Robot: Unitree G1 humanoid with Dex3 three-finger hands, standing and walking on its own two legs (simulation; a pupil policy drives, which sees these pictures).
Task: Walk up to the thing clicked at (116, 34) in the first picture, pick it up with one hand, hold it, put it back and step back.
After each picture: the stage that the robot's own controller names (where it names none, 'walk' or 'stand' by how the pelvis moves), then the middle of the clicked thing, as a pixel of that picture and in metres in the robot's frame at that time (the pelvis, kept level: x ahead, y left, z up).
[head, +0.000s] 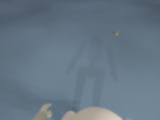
stand; (116, 33) +2.21 -0.77 -0.72
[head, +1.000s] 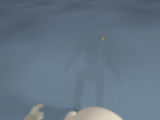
walk; (102, 38) +2.18 -0.21 -0.69
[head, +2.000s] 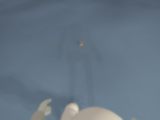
walk; (81, 43) +1.55 +0.25 -0.71
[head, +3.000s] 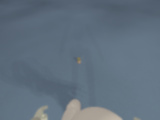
walk; (79, 60) +1.07 +0.24 -0.72
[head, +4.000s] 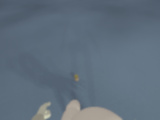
walk; (76, 77) +0.69 +0.22 -0.72
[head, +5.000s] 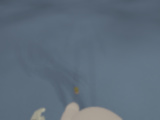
walk; (76, 90) +0.48 +0.18 -0.72
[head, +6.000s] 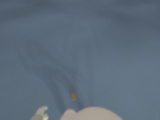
stand; (73, 97) +0.38 +0.15 -0.71
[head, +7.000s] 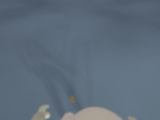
stand; (72, 99) +0.35 +0.16 -0.72
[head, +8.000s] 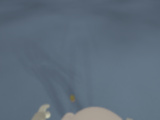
stand; (72, 98) +0.36 +0.18 -0.73
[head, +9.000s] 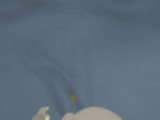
stand; (73, 98) +0.36 +0.17 -0.73
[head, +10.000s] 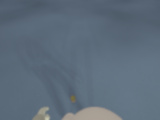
stand; (73, 99) +0.35 +0.17 -0.73
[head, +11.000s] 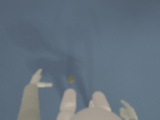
go down; (70, 79) +0.39 +0.16 -0.57
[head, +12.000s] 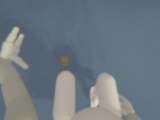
go down; (64, 61) +0.45 +0.18 -0.31
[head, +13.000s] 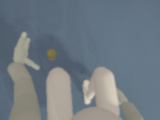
close in; (51, 55) +0.44 +0.20 -0.26
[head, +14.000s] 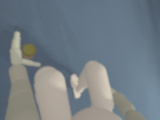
close; (29, 52) +0.43 +0.23 -0.23
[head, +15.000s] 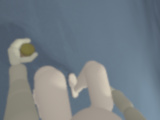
close; (26, 51) +0.42 +0.23 -0.23
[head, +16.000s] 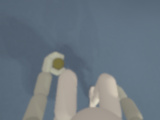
lift; (58, 65) +0.34 +0.22 -0.08
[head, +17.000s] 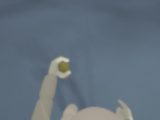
hold; (64, 70) +0.33 +0.17 +0.06
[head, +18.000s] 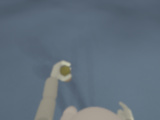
hold; (66, 74) +0.32 +0.16 +0.02
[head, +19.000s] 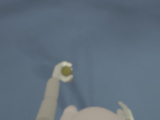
hold; (67, 74) +0.32 +0.16 +0.01
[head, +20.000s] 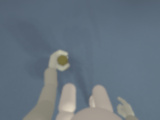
crouch; (63, 62) +0.40 +0.17 -0.06
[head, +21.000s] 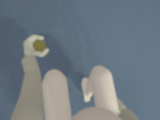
lower; (41, 49) +0.46 +0.24 -0.16
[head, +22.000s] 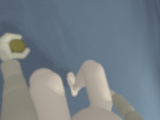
lower; (17, 48) +0.44 +0.25 -0.24
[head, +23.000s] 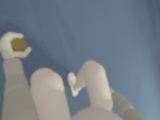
lower; (19, 47) +0.44 +0.26 -0.24
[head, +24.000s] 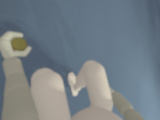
lower; (19, 47) +0.45 +0.26 -0.24
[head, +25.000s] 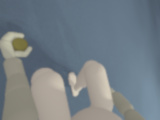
rest; (20, 47) +0.45 +0.26 -0.23
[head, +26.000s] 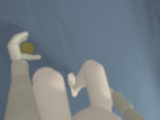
open; (26, 50) +0.44 +0.22 -0.24
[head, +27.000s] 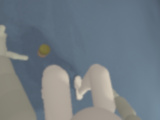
stand; (43, 51) +0.43 +0.21 -0.25
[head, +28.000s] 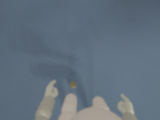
stand; (73, 85) +0.39 +0.13 -0.59
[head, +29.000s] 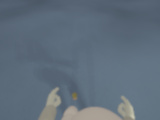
stand; (74, 96) +0.38 +0.14 -0.66
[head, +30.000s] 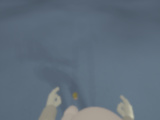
stand; (75, 96) +0.38 +0.13 -0.66
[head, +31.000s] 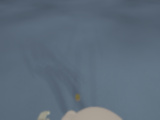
stand; (77, 97) +0.40 +0.12 -0.72
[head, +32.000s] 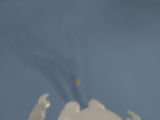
walk; (77, 81) +0.45 +0.07 -0.71
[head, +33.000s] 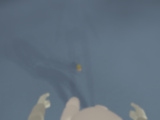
walk; (78, 67) +0.68 +0.14 -0.69
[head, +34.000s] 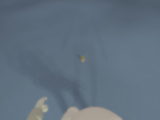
stand; (82, 58) +1.00 +0.14 -0.69
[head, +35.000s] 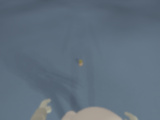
stand; (80, 62) +1.00 +0.14 -0.71
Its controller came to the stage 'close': yes
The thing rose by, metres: 0.71
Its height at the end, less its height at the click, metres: +0.00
